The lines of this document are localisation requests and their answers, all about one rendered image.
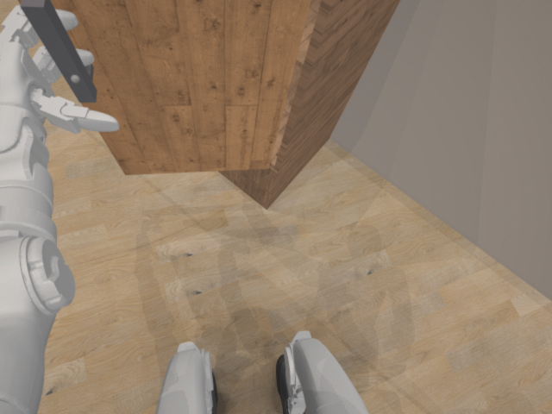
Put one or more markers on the right robot shin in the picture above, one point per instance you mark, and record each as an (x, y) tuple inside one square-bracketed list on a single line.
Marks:
[(295, 401)]

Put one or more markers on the robot right thigh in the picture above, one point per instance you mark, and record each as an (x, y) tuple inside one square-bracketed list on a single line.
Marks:
[(326, 387)]

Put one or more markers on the robot left forearm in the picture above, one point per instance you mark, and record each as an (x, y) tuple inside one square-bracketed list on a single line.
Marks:
[(26, 187)]

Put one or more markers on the handle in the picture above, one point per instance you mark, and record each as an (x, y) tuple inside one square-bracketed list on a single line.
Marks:
[(47, 24)]

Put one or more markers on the robot left hand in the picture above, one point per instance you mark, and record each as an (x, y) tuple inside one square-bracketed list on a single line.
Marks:
[(20, 75)]

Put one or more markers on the robot left upper arm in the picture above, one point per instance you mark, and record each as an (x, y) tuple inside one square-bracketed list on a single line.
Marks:
[(35, 283)]

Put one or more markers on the cupboard door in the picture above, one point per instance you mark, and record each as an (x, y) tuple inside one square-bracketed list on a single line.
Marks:
[(195, 85)]

